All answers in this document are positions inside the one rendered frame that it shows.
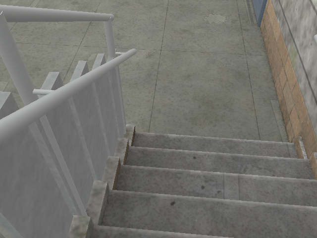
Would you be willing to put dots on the stairs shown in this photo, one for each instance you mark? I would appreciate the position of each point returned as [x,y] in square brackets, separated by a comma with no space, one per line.
[181,186]

